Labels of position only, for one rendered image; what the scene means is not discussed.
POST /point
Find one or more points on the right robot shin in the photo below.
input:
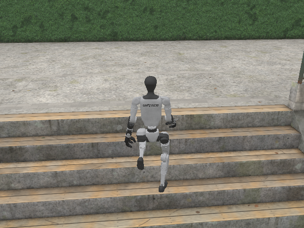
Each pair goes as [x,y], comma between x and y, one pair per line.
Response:
[164,169]

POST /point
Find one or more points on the robot left hand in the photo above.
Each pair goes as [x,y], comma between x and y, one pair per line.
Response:
[128,140]

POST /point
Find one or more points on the left robot upper arm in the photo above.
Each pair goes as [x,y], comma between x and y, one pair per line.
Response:
[134,108]

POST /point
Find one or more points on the right robot forearm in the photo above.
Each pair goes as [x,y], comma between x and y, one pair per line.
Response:
[173,121]

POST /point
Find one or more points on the robot right hand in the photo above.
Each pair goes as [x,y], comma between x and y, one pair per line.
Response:
[172,126]

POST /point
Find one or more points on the right robot upper arm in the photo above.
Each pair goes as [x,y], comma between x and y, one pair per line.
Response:
[167,107]

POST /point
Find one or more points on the left robot forearm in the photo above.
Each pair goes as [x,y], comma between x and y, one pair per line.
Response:
[129,128]

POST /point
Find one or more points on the robot right foot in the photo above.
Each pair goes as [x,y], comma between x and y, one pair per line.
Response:
[162,188]

